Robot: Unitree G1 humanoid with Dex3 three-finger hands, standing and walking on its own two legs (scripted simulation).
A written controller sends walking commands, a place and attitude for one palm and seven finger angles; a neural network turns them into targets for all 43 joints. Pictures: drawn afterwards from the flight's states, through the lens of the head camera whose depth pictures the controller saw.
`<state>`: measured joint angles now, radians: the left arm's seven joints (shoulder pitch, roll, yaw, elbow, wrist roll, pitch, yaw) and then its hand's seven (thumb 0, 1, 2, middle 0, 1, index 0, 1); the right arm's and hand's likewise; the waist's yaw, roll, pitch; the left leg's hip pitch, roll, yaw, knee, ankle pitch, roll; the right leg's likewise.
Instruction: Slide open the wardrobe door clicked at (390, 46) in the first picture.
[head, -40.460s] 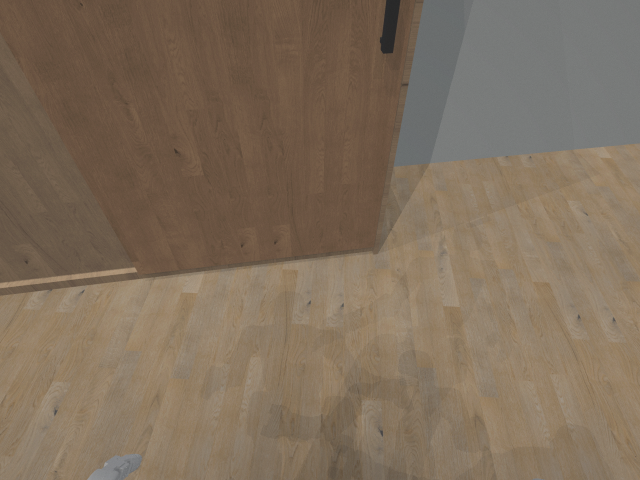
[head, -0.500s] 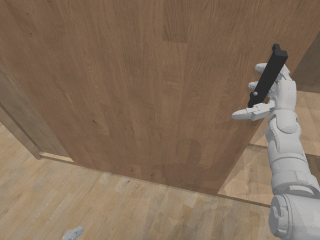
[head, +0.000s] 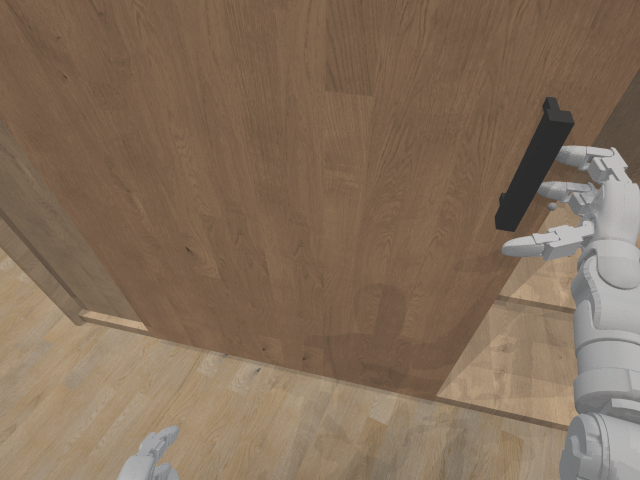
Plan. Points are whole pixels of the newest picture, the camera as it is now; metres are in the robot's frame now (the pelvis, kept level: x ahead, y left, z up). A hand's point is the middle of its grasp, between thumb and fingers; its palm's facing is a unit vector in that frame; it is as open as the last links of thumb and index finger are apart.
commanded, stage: slip the hand off the handle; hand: right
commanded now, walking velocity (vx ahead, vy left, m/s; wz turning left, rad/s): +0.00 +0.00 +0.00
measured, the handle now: (526, 167) +0.47 -0.21 +0.17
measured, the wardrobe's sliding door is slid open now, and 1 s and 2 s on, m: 0.59 0.59 0.59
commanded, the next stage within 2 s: draw the hand back to the body in 0.74 s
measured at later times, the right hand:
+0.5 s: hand (581, 251) +0.36 -0.25 +0.15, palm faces +0.26 +0.96 -0.08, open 14.7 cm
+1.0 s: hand (599, 296) +0.29 -0.24 +0.16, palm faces +0.16 +0.99 -0.02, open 14.7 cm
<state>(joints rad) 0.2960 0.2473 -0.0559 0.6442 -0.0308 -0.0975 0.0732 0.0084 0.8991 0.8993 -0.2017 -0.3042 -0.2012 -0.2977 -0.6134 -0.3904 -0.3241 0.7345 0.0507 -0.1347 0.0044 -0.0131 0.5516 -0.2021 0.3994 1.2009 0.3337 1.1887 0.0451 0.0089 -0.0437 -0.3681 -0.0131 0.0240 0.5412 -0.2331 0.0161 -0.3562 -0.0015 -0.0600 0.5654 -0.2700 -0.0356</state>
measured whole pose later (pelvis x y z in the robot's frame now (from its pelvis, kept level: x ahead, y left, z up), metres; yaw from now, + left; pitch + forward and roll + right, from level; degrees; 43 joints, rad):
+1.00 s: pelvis +0.02 +0.01 +0.00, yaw -3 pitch -2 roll +1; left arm 0.22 0.24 -0.09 0.64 -0.06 -0.17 0.11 0.01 0.90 0.90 -0.20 -0.30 -0.20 -0.30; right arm -0.06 -0.33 -0.31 0.03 0.29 0.16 0.23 -0.01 0.55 -0.20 0.26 1.15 0.26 1.15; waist -0.05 -0.03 -0.06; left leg -0.20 -0.01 0.07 0.51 -0.27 0.03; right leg -0.21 0.00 -0.01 0.54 -0.29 -0.02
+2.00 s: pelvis +0.02 -0.01 +0.01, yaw -2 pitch -5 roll +1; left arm 0.20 0.22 -0.04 0.66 0.02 -0.15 0.06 0.01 0.90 0.90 -0.20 -0.30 -0.20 -0.30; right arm 0.41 -0.33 -0.32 -0.36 0.08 -0.09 -0.08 0.00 -0.47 -0.70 0.23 0.55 0.23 0.55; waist -0.07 -0.04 0.00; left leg -0.09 0.00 0.04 0.39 -0.22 0.00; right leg -0.09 0.02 -0.03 0.41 -0.24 -0.04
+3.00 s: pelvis -0.02 -0.02 +0.01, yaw -1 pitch +0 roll +1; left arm 0.21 0.23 0.00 0.55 0.00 -0.03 0.08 0.01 0.90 0.90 -0.20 -0.30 -0.20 -0.30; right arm 0.54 -0.43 -0.42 -0.48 0.04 -0.18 -0.11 0.02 -0.89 -0.90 0.22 0.30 0.22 0.30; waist -0.01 0.01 0.00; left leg -0.29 0.01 0.03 0.46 -0.17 -0.01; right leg -0.29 0.03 -0.05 0.50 -0.21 -0.06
